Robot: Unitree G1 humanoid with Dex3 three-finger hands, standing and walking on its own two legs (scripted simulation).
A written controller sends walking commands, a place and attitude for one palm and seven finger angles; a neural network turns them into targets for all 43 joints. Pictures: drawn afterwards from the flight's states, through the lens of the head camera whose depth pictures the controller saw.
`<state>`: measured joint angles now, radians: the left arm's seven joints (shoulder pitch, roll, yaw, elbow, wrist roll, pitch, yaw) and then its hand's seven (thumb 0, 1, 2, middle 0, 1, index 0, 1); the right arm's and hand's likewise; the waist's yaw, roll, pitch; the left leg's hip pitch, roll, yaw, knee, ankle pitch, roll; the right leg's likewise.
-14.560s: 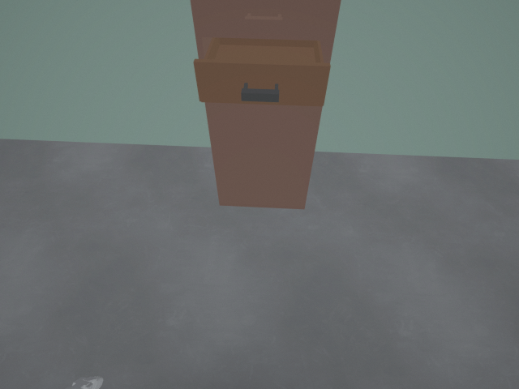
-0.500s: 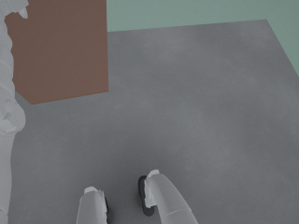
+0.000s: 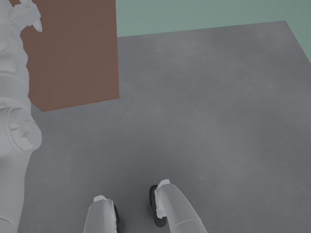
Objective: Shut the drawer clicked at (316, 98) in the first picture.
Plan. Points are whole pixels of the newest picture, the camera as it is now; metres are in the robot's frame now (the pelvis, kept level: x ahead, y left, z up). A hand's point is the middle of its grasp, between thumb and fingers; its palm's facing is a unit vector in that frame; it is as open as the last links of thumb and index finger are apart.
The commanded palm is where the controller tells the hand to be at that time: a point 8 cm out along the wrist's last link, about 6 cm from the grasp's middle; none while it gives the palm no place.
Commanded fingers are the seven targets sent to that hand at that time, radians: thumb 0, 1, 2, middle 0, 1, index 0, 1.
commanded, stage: pull the fist back off the drawer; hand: left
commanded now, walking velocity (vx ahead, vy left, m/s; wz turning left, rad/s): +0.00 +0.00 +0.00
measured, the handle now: out of the picture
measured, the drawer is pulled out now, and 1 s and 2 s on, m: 0.00 0.00 0.00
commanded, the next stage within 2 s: draw the hand back to the body in 0.12 s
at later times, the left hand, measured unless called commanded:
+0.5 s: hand (18, 33) +0.52 +0.17 +0.12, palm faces +0.09 -1.00 -0.02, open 3.3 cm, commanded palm +0.47 +0.21 +0.13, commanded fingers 0.00 0.90 0.90 -1.40 -1.60 -1.40 -1.60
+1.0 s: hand out of the picture +0.34 +0.21 +0.19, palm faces +0.27 -0.93 -0.23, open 3.2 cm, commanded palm +0.29 +0.25 +0.21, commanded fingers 0.00 0.90 0.90 -1.40 -1.60 -1.40 -1.60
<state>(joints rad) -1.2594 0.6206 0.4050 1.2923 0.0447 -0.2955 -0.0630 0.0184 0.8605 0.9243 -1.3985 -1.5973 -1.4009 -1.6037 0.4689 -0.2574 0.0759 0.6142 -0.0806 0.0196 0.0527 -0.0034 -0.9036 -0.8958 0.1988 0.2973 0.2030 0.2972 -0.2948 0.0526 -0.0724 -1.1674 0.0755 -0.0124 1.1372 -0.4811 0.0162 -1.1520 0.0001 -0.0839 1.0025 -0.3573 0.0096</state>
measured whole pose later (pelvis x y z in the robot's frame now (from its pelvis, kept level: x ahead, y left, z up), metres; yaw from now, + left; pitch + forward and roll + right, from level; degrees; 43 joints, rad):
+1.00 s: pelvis +0.05 -0.01 +0.09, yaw +2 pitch +0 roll -1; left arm -0.03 0.28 0.13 0.11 -0.06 -0.08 0.06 0.01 0.89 0.90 -1.40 -1.60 -1.40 -1.60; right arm 0.16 -0.23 0.05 0.56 0.03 0.00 -0.08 0.00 -0.90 -0.90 0.20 0.30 0.20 0.30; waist 0.03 0.04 -0.01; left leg -0.20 0.02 0.01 0.51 -0.32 0.00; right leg -0.24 -0.02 -0.05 0.49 -0.26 0.01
